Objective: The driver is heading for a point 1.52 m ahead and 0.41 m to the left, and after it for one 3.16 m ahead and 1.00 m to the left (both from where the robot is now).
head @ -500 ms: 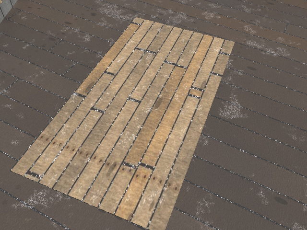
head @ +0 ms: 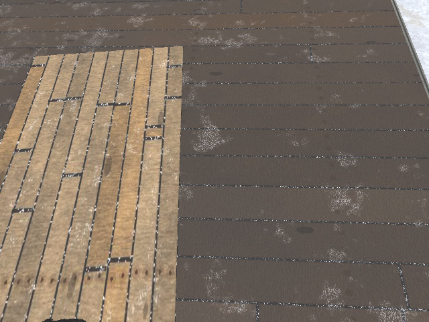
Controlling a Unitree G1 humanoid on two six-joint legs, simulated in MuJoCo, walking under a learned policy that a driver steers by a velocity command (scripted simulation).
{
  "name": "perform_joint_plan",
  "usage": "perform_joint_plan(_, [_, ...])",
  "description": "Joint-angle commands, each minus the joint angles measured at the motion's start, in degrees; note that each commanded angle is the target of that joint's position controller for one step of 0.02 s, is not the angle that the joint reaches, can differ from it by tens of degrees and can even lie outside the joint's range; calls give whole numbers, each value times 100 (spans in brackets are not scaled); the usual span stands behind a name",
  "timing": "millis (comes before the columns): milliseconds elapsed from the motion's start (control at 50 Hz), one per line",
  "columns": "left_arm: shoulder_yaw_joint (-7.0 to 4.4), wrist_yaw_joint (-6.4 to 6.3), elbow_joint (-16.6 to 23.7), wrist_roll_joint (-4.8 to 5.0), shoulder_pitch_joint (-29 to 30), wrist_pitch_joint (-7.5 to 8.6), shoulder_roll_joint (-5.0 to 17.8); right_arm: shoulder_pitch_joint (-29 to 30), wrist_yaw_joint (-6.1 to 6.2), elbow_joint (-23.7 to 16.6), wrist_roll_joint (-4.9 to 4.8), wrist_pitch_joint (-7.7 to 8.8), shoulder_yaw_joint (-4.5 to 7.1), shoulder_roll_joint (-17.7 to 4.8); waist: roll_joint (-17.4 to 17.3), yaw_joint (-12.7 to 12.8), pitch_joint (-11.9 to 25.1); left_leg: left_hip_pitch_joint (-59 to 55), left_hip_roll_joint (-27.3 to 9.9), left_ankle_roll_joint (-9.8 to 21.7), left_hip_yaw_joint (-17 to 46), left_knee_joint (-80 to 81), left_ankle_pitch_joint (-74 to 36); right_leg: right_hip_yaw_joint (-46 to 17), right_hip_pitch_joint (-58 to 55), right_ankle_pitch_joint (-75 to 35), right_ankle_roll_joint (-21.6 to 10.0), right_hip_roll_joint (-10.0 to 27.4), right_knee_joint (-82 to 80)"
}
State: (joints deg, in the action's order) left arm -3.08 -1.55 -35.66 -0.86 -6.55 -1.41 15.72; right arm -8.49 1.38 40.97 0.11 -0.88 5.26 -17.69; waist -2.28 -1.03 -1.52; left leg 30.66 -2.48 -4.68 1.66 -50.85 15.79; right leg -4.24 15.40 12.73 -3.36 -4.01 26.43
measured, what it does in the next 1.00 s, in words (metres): walks ahead, turning left: left foot, then right foot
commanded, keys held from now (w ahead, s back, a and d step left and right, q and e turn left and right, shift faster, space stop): q+shift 0.14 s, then w+q+shift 0.42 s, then w+shift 0.02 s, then w+e+shift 0.42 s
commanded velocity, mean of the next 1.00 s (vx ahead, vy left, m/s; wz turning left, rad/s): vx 0.63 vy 0.00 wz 0.30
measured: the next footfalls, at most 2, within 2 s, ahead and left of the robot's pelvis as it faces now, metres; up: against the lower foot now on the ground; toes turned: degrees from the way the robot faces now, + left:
left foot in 0.24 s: +0.02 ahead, +0.13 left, +0.00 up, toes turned +11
right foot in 0.64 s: +0.44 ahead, +0.06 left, +0.00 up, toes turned +31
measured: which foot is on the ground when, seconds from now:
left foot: up 0.00-0.22, down 0.24-0.66, up 0.68-1.00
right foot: down 0.00-0.24, up 0.26-0.62, down 0.64-1.00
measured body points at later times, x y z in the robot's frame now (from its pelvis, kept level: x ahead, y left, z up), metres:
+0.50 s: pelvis +0.13 +0.07 +0.00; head +0.15 +0.11 +0.45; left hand +0.25 +0.38 -0.09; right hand +0.19 -0.21 -0.10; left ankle -0.02 +0.12 -0.74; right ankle +0.29 -0.05 -0.68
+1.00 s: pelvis +0.50 +0.22 -0.01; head +0.52 +0.24 +0.44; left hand +0.30 +0.43 -0.13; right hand +0.84 +0.15 -0.04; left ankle +0.59 +0.40 -0.72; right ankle +0.41 +0.04 -0.74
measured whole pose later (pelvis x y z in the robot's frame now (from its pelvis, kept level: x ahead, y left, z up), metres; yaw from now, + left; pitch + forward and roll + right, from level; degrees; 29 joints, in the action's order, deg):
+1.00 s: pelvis +0.50 +0.22 -0.01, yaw +20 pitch +3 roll -1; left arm -3.9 1.1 -51.9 -0.1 -34.2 3.8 16.3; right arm 3.2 -3.2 33.5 2.6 4.7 -1.4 -14.9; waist 0.6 8.4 0.3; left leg 32.4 -1.7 -0.3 2.5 -33.9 7.3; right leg -11.3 -3.0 22.2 -1.8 -3.3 17.4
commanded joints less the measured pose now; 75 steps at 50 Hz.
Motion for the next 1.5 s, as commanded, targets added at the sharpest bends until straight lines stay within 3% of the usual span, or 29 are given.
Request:
perform_joint_plan(20, [-74, 72, 149, -135, 20, 118, 566, 180, -77, -393, -70, 40, -16, -320, 1078, 271, 572, -936, -163, 76, -91, 606, 2, -637, -89, -1144, -909, 1496, -735])
perform_joint_plan(140, [-250, -66, 42, 66, 69, -27, 966, -53, -161, -609, -184, 89, 46, -517, 906, 243, 265, -367, 6, 354, -328, 944, 792, -945, -963, -2502, -1043, 2060, -191])
perform_joint_plan(220, [-287, -6, 87, 214, 258, 95, 857, -1135, -238, -167, -285, 115, 70, -409, 669, -173, 280, -1990, 231, 1097, -518, 1901, 873, -604, 394, 2726, -527, 1652, -266])
perform_joint_plan(240, [-202, 39, 215, 159, 640, 171, 468, -1942, -194, 93, -268, 188, 161, -647, -188, -469, 144, -2787, -388, 1519, 696, 2609, 1797, 131, 1462, 2583, -174, 1118, 1199])
perform_joint_plan(260, [-118, 113, 654, 248, 1258, 379, 193, -2532, -218, 122, -199, 371, 338, -1324, -1482, -698, -89, -3632, -1642, 2564, 4111, 3999, 3717, 696, 3437, 2130, 291, -55, 3141])
perform_joint_plan(280, [-167, 164, 693, 372, 1453, 628, 432, -2349, -237, -20, -30, 523, 253, -1078, -950, -720, -263, -3829, -1880, 2730, 4903, 4472, 3954, -173, 4154, 2035, 174, 121, 3792])
perform_joint_plan(360, [-249, 337, 406, 80, 1186, 999, 586, -1835, -83, -268, -178, 577, 64, -579, -37, -261, -179, -3771, -1070, 2054, 2942, 4093, 1436, -195, 3731, 145, 238, 526, 3028])
perform_joint_plan(380, [-104, 456, 144, -536, 788, 635, 455, -1735, -164, -94, 144, 422, 187, -971, -83, -207, -227, -3121, -577, 1784, 2329, 4187, 881, 254, 3147, -72, 418, 486, 3036])
perform_joint_plan(440, [-36, 487, 259, -263, 929, 307, 361, -2010, -240, 39, 61, 359, 129, -716, -385, -303, -322, -2458, -270, 1837, 2026, 4216, 369, 518, 2705, -209, 736, 414, 2569])
perform_joint_plan(540, [26, 465, 582, -110, 1788, 368, 521, -2187, -190, 167, 52, 363, 192, -908, -579, -664, -456, -2527, -402, 1832, 2397, 4131, 1, 482, 2245, -574, 784, 367, 1028])
perform_joint_plan(640, [-211, 183, -132, -128, -858, 488, 1041, -1729, -175, 358, 56, 525, 164, -1034, -353, 660, 830, -2322, -253, 1305, 1447, 1607, -4513, 921, -1377, -53, 102, 42, 565])
perform_joint_plan(660, [-324, 62, -344, -205, -2152, 522, 1382, -1627, -170, 302, 117, 564, 92, -795, 57, 1266, 1550, -1295, 107, 1222, 1143, -417, -3587, -107, -2829, 1452, -127, 908, 619])
perform_joint_plan(680, [-460, 86, -533, -349, -2517, 524, 2065, -2007, -225, -8, -78, 620, -105, 22, 2225, 886, 2153, 408, 1081, 938, 769, -2361, 452, -3737, -3729, 4393, -796, 2312, -778])
perform_joint_plan(700, [-340, 184, -549, -206, -1928, 519, 1514, -1594, -227, 34, 59, 652, -163, -163, 1778, 715, 1237, 1192, 971, 1120, 1044, -2782, 779, -5193, -3021, 4195, -952, 2382, -1543])
perform_joint_plan(740, [-253, 259, -614, -94, -1609, 536, 938, -593, -302, -79, 286, 671, -151, -522, 417, 646, 303, 1183, 272, 1108, 568, -2411, 33, -3384, -1979, 2168, -1078, 1926, -1157])
perform_joint_plan(880, [-194, 155, -923, -10, -1541, 663, 831, 759, -495, -943, 338, 533, -477, -221, 748, 57, -568, 301, -129, 376, 130, 439, -194, -1969, 336, 918, -1128, 1089, -2038])
perform_joint_plan(960, [-313, 265, -926, 114, -1650, 694, 1149, 783, -472, -871, 198, 550, -442, -377, 575, 50, -250, -1908, 254, 380, -231, 1495, -1327, -1663, 857, -719, -810, 1100, -2011])
perform_joint_plan(1020, [-366, 298, -1015, 132, -1765, 699, 1346, -721, -197, -421, 312, 582, -180, -805, 54, -726, 819, -3931, 325, 560, -233, 1873, -517, -1102, 735, -2707, -424, 542, 901])
perform_joint_plan(1040, [-260, 302, -886, 147, -1644, 747, 955, -1796, -40, -367, 413, 591, -21, -1266, -380, -1220, 1543, -5080, -946, 779, 1067, 2179, 1303, -724, 1538, -1553, -269, 181, 2837])
perform_joint_plan(1060, [-78, 248, -642, 290, -1945, 703, 184, -1919, 5, -355, 525, 562, 23, -1622, -1452, -819, 1915, -5358, -2435, 1017, 3754, 3455, 3526, -289, 2599, 1582, -247, -139, 4459])
perform_joint_plan(1080, [-94, 211, -594, 217, -1838, 595, 506, -1325, 10, -386, 399, 515, 16, -1324, -1314, -515, 1457, -4655, -2428, 1241, 4560, 3829, 3758, -140, 3065, 963, -310, 215, 5097])
perform_joint_plan(1140, [-116, 376, -677, -33, -1080, 387, 489, -851, -71, -241, 317, 558, -180, -428, -122, -245, 162, -3273, -1572, 1024, 1835, 3800, 1121, 15, 2997, 294, -237, 814, 4805])
perform_joint_plan(1260, [46, 634, 0, -107, 37, 139, 186, -1103, -157, 339, 120, 824, -248, -143, -329, 137, -373, -2823, -1227, 825, -448, 4192, -1935, 324, 3340, -566, -179, 1050, 4207])
perform_joint_plan(1360, [186, 788, 308, -69, 884, 173, 282, -1294, -62, 552, 146, 835, -176, -622, 26, 213, -565, -2706, -875, 591, -1729, 4211, -5172, 1519, 1715, -1310, -555, 402, 1914])
perform_joint_plan(1420, [9, 673, -200, -21, -765, 195, 732, -1209, 51, 367, 135, 668, -27, -1325, -435, 1127, 552, -2985, -1148, 535, -1676, 1645, -8486, 1523, -253, -573, -854, -277, 1888])
perform_joint_plan(1440, [-125, 561, -502, -70, -1875, 213, 1026, -938, 53, 277, 193, 577, 6, -1403, -479, 1678, 868, -2449, -1347, 579, -1485, 141, -8067, 1088, -1456, -285, -1134, -230, 1543])
perform_joint_plan(1460, [-309, 373, -812, -35, -2438, 219, 1279, -977, -44, 383, 231, 512, -22, -1101, 115, 1731, 988, -1474, -679, 546, -1482, -1896, -3953, 531, -2583, -277, -1261, -42, 1138])
perform_joint_plan(1480, [-395, 252, -854, -82, -1980, 149, 1825, -1274, -126, 101, 369, 547, -284, -147, 1499, 839, 786, 640, 177, 471, -1193, -4214, 1631, -977, -3395, -1451, -1483, 971, 1610])
perform_joint_plan(1500, [-460, 218, -516, -132, -1833, 107, 2091, -1422, -114, -421, 153, 658, -326, -358, 1457, 719, 2114, 1650, 243, 537, -27, -4632, 1290, -3488, -4303, 176, -2218, 1948, -18])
